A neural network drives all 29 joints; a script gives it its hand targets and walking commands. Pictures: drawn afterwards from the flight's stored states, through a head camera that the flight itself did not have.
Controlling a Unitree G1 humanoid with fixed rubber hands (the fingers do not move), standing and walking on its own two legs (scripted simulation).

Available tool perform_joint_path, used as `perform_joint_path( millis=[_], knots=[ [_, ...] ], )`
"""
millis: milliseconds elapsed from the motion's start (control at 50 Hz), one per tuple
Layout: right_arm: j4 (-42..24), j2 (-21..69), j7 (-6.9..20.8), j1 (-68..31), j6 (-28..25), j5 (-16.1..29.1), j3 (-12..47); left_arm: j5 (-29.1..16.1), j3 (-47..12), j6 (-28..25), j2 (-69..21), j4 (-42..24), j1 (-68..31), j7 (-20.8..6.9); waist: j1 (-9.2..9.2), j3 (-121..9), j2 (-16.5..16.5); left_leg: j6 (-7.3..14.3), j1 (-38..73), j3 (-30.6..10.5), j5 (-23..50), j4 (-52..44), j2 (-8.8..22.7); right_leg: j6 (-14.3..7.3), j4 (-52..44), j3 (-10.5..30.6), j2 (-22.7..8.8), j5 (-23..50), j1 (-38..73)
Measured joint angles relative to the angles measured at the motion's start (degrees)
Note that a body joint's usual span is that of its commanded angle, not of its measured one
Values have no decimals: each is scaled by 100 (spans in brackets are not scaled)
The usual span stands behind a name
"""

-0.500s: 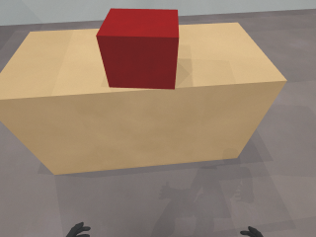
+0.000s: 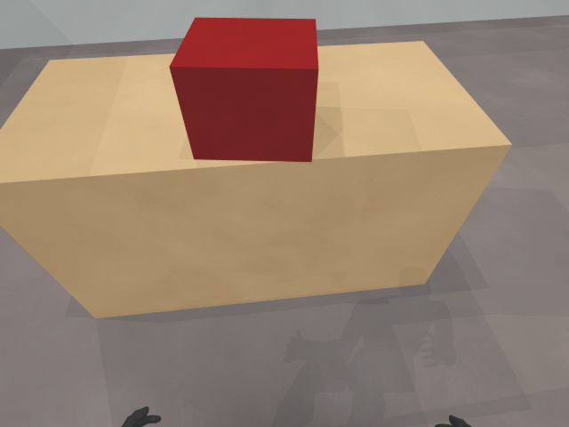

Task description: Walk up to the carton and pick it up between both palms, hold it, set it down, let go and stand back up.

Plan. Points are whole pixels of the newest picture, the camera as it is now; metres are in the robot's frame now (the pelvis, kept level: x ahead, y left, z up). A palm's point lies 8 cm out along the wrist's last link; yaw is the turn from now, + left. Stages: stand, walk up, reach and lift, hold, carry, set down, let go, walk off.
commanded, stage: walk up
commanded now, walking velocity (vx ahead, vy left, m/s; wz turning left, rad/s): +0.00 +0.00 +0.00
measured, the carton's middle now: (253, 90) +0.80 +0.10 +0.05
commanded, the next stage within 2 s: none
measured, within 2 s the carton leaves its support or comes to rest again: neither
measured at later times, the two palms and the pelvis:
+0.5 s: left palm out of the picture +0.07 +0.26 -0.10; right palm out of the picture +0.09 -0.28 -0.12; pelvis +0.05 -0.01 +0.00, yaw +4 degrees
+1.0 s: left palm (112, 349) +0.25 +0.31 -0.10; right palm (433, 340) +0.27 -0.22 -0.09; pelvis +0.20 +0.04 +0.00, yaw +7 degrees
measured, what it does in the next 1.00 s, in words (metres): walks ahead: left foot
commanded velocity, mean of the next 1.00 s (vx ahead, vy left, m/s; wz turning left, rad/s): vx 0.00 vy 0.00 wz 0.00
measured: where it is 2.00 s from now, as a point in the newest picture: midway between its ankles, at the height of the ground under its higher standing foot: (290, 369)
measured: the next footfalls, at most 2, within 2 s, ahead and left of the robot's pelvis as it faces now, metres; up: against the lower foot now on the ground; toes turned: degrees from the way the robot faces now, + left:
left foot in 0.74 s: +0.26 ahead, +0.16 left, +0.00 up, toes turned +8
right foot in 1.18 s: +0.43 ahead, -0.11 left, +0.00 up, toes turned +5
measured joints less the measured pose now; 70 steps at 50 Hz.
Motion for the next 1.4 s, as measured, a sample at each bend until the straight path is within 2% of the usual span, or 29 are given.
perform_joint_path(
  millis=[180,260,300,360,400,440,480,520,580,660,720,760,820,840,880,1020,1100,1160,1200,1240,1280,1300,1340,1400],
  knots=[
    [49,-12,-5,25,3,3,9,-2,-4,8,11,49,15,9,2,-4,-6,4,23,23,6,-29,2,7,-23,28,3,13,9],
    [5,-2,72,280,-66,-131,-94,150,102,-45,8,-9,187,-92,-25,-121,-5,171,-25,-64,-691,264,-33,-164,354,-4,3,-868,-44],
    [42,-10,91,460,-97,-168,-132,169,176,-83,24,-46,320,-140,-31,-193,-5,190,11,-87,-683,307,-17,-196,520,-134,-20,-1015,-72],
    [191,-53,97,648,-70,-185,-177,191,264,-168,49,-100,489,-181,-72,-224,42,152,74,-149,-650,356,62,-230,375,-415,-34,-812,-21],
    [276,-97,105,789,2,-175,-219,221,271,-272,50,-142,556,-166,-52,-246,124,122,-106,-354,-1102,785,46,-225,253,-537,12,-328,50],
    [318,-121,94,855,77,-209,-226,296,235,-351,66,-98,603,-80,43,-204,125,61,-570,-505,-1252,1775,-126,-223,185,-544,-20,-429,172],
    [267,-180,102,840,80,-216,-236,321,196,-360,45,28,678,4,128,-92,194,8,-1019,-541,-972,2455,-176,-217,-20,-577,-61,-381,382],
    [175,-212,135,767,40,-224,-261,293,160,-334,47,168,783,38,171,18,258,-59,-1360,-505,-617,2569,-98,-160,-251,-639,-103,-300,634],
    [14,-160,214,576,7,-217,-277,232,150,-304,123,351,934,33,235,140,211,-111,-1640,-422,-95,2096,67,-101,-559,-703,-186,-320,981],
    [-231,-7,263,245,-50,-214,-283,181,166,-275,269,482,1059,-11,318,279,48,-16,-1561,-318,395,1119,185,-8,-526,-797,-291,-573,1245],
    [-436,56,225,100,-135,-234,-297,181,168,-217,359,514,1150,-36,375,270,-75,123,-1130,-192,482,525,102,64,-90,-826,-410,-1034,1287],
    [-574,42,141,36,-246,-279,-305,198,150,-156,384,496,1189,-51,317,307,-180,190,-939,-129,510,534,-65,-50,835,-750,-565,-1471,1053],
    [-562,56,7,-8,-243,-211,-211,219,135,60,353,411,1020,-77,217,382,-229,154,-834,-76,152,942,-86,-145,3071,-377,-330,-1473,170],
    [-524,67,-20,39,-217,-189,-187,215,141,105,351,342,943,-90,176,363,-222,146,-714,-89,158,837,-54,-145,3535,-389,-256,-1345,-128],
    [-410,90,-49,178,-190,-187,-160,193,168,104,359,174,778,-128,91,312,-244,133,-453,-113,189,521,-25,-106,3753,-466,-250,-1039,-611],
    [31,-31,-33,757,-290,-202,-198,194,218,0,274,-215,305,-314,-199,94,-221,166,180,-169,234,-294,-19,46,2038,-475,-519,-268,-1329],
    [195,-144,9,980,-291,-203,-241,203,230,-24,183,-264,153,-360,-336,42,-124,96,378,-162,-25,-295,40,-15,1077,-438,-557,73,-1226],
    [267,-208,43,1123,-246,-209,-256,211,244,-119,161,-354,162,-328,-381,-8,-33,28,426,-185,-419,26,152,-112,400,-543,-472,226,-787],
    [261,-227,59,1194,-195,-214,-243,240,244,-235,168,-440,158,-243,-317,23,73,92,226,-316,-887,757,266,-168,317,-632,-324,285,-598],
    [256,-215,52,1121,-74,-220,-197,246,179,-281,131,-431,126,-139,-206,122,144,99,-249,-521,-1255,2127,129,-160,686,-709,-278,40,-602],
    [165,-221,49,986,17,-223,-155,205,109,-261,90,-369,206,-56,-98,182,158,64,-748,-489,-1156,3176,-37,-175,613,-741,-306,-1,-411],
    [102,-229,56,900,26,-212,-150,196,81,-244,72,-317,270,-28,-52,210,176,40,-952,-428,-1024,3404,-58,-188,511,-759,-312,33,-291],
    [-19,-244,83,713,14,-193,-167,184,34,-217,40,-182,416,4,19,241,243,-28,-1247,-348,-761,3358,-24,-171,248,-809,-288,-39,-29],
    [-173,-205,97,381,2,-180,-170,146,-2,-206,55,-21,616,34,126,317,230,-130,-1403,-252,-454,2597,30,-162,-59,-828,-279,-63,264]
  ],
)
